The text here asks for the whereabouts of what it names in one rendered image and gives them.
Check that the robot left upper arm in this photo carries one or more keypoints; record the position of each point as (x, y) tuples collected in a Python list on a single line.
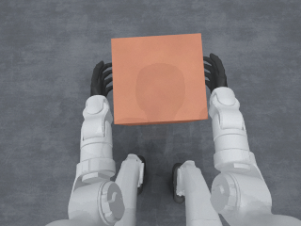
[(98, 204)]

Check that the robot right forearm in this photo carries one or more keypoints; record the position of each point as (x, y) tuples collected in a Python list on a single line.
[(232, 152)]

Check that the robot right upper arm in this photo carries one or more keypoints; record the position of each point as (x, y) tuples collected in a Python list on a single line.
[(245, 200)]

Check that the carton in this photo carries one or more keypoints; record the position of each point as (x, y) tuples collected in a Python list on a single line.
[(158, 80)]

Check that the right robot hand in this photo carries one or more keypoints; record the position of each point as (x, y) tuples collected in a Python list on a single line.
[(216, 75)]

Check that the left robot hand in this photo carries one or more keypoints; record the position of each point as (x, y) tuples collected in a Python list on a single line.
[(98, 84)]

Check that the robot left forearm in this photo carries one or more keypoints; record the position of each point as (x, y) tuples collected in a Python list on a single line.
[(96, 143)]

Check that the robot left shin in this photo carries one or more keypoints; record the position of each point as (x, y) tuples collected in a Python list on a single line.
[(132, 156)]

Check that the robot right foot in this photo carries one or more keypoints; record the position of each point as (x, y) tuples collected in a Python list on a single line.
[(177, 198)]

